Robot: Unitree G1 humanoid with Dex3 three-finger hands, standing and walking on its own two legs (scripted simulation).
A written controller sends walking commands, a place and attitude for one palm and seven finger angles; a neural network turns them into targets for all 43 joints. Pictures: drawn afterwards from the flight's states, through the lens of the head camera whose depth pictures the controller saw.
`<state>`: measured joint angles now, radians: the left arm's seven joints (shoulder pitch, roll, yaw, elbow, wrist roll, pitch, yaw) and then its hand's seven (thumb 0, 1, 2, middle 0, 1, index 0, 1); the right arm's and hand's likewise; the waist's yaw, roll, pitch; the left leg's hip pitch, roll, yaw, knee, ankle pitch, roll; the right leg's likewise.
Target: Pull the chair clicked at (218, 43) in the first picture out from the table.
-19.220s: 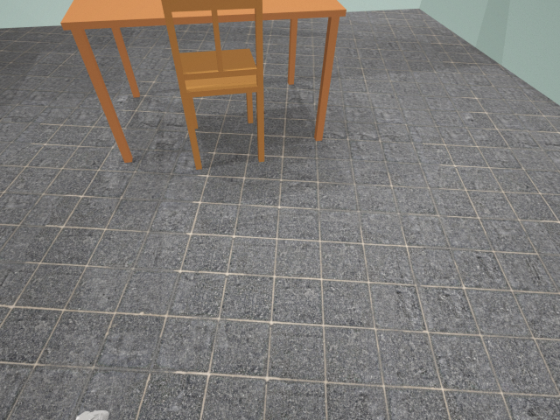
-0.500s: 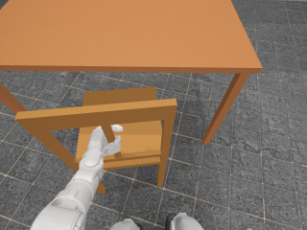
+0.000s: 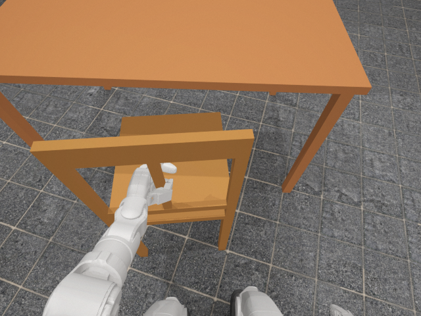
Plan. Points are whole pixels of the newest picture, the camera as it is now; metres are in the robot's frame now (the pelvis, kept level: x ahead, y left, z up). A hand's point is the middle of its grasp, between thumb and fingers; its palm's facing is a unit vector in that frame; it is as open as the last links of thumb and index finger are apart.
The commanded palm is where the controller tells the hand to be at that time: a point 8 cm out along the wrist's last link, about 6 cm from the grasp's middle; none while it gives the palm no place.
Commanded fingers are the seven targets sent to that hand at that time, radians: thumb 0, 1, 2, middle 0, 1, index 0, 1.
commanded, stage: step backward, pulling the chair out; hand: left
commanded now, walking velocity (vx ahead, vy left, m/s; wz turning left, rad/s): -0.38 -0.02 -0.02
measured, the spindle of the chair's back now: (161, 186) +0.39 +0.13 -0.08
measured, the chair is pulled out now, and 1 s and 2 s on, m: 0.19 0.30 0.60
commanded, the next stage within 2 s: stop walking, hand still on the chair in 1.84 s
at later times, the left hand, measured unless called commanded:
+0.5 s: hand (162, 200) +0.34 +0.12 -0.05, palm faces -0.03 -0.99 -0.16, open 5.3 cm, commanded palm +0.35 +0.17 -0.05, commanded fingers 0.00 0.90 0.90 -0.50 -1.45 -0.50 -1.45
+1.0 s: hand (151, 243) +0.25 +0.13 -0.05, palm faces -0.04 -0.99 -0.16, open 5.4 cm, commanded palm +0.26 +0.18 -0.05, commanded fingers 0.00 0.90 0.90 -0.50 -1.45 -0.50 -1.45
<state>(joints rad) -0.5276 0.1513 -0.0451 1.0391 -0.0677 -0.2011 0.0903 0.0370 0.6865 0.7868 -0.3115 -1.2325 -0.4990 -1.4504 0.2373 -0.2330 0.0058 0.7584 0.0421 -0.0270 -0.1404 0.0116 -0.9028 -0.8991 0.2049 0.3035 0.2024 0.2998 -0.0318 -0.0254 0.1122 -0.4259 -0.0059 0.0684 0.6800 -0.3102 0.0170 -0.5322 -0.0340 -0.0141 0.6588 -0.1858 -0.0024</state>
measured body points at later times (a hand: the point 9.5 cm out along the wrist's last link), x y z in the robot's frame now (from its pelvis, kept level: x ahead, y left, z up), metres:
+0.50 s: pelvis -0.04 +0.00 +0.00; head +0.05 +0.00 +0.45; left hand +0.34 +0.17 -0.04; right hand +0.03 -0.26 -0.13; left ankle +0.00 +0.12 -0.72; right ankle +0.01 -0.12 -0.72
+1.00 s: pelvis -0.13 +0.01 +0.01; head -0.04 +0.01 +0.45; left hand +0.25 +0.18 -0.04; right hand -0.06 -0.24 -0.13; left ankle -0.10 +0.15 -0.72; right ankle -0.12 -0.11 -0.72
